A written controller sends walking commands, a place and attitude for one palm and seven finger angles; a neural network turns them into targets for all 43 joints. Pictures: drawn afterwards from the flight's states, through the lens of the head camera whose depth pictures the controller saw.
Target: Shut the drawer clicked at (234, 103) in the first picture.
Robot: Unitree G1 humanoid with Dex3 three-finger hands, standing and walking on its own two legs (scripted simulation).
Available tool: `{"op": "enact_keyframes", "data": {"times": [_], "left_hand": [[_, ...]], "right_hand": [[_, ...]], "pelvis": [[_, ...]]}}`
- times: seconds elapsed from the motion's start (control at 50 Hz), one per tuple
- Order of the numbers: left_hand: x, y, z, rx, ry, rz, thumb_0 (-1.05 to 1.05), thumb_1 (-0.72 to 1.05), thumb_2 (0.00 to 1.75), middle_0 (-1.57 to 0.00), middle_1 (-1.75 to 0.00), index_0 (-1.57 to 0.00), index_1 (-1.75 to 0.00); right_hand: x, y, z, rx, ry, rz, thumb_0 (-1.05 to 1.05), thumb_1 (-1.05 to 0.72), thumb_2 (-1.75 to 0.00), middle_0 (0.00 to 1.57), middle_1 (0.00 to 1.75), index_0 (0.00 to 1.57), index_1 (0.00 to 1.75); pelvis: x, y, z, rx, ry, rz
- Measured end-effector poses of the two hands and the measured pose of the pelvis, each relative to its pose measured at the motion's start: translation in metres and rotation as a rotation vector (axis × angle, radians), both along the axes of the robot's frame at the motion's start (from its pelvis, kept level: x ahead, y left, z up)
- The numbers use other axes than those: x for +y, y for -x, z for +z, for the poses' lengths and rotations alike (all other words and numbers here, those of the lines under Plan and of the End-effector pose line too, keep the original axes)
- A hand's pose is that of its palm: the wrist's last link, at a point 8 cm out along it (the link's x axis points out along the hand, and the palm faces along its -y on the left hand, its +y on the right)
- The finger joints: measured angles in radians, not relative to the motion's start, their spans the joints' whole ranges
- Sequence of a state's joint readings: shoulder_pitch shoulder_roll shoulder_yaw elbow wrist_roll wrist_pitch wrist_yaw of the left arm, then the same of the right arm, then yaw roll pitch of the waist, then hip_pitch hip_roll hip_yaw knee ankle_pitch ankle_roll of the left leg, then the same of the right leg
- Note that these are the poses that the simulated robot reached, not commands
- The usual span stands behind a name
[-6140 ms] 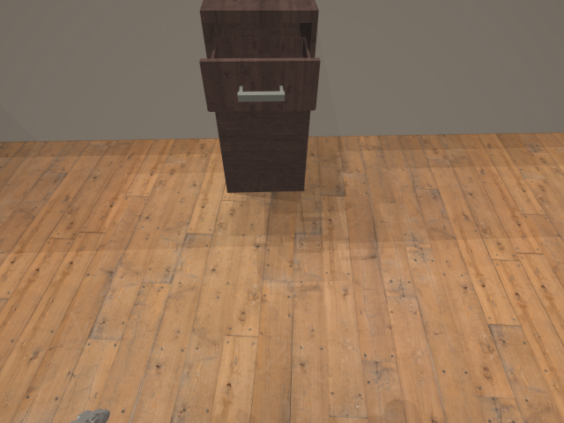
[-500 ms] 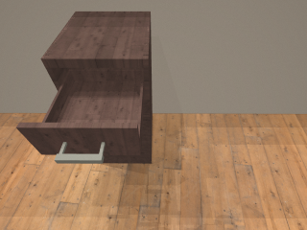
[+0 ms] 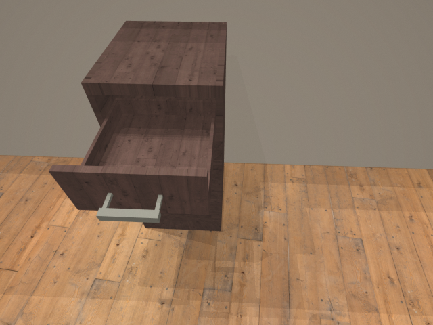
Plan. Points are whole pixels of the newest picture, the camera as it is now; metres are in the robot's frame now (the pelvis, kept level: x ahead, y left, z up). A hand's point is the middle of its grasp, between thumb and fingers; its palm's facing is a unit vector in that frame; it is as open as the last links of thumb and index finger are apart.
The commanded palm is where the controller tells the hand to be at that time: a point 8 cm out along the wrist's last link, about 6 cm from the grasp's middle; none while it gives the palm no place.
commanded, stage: come to a stop and stand still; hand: left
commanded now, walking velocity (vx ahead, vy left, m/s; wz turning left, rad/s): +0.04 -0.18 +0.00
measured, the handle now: (131, 206) +0.36 +0.24 -0.04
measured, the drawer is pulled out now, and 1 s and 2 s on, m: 0.28 0.28 0.28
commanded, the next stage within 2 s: look again from close up in 0.66 s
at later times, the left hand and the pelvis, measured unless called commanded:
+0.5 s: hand out of the picture +0.04 +0.16 -0.17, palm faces +0.06 -0.97 -0.22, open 7.3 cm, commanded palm none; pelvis +0.03 -0.02 +0.00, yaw +1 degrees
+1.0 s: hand out of the picture +0.03 +0.20 -0.18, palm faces +0.05 -0.97 -0.22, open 7.4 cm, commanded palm none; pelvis +0.02 +0.01 -0.01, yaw +2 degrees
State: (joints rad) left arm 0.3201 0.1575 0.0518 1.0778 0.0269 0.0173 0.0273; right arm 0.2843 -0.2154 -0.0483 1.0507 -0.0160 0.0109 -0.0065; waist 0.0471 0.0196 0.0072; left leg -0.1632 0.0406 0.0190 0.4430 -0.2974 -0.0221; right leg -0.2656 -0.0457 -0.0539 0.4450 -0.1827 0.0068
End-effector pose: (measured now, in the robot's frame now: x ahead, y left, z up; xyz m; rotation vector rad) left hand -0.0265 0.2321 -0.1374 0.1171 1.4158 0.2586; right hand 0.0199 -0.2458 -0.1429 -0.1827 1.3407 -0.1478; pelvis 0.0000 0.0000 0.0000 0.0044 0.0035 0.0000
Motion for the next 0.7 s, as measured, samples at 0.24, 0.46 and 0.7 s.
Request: {"op": "enact_keyframes", "data": {"times": [0.24, 0.46, 0.7], "left_hand": [[-0.003, -0.027, -0.011, 0.021, 0.053, -0.029, 0.01, 0.91, 0.9, -0.19, -0.3, -0.2, -0.29], [-0.022, -0.057, -0.004, -0.019, 0.012, -0.054, 0.01, 0.94, 0.9, -0.2, -0.3, -0.2, -0.29], [-0.031, -0.047, -0.006, -0.017, 0.029, -0.036, 0.01, 0.93, 0.9, -0.2, -0.3, -0.2, -0.29]], "right_hand": [[0.047, 0.015, -0.003, 0.079, -0.048, -0.032, 0.02, -0.93, -0.89, 0.2, 0.3, 0.21, 0.3], [0.028, 0.015, -0.013, 0.121, -0.074, -0.065, 0.01, -0.91, -0.89, 0.2, 0.3, 0.2, 0.3], [0.014, 0.005, -0.008, 0.093, -0.044, -0.034, 0.01, -0.91, -0.89, 0.2, 0.3, 0.2, 0.3]], "pelvis": [[0.003, -0.018, 0.0, -0.003, -0.022, 0.018], [-0.015, -0.03, -0.001, -0.01, 0.004, 0.018], [-0.02, -0.029, 0.001, -0.02, 0.011, 0.02]]}}
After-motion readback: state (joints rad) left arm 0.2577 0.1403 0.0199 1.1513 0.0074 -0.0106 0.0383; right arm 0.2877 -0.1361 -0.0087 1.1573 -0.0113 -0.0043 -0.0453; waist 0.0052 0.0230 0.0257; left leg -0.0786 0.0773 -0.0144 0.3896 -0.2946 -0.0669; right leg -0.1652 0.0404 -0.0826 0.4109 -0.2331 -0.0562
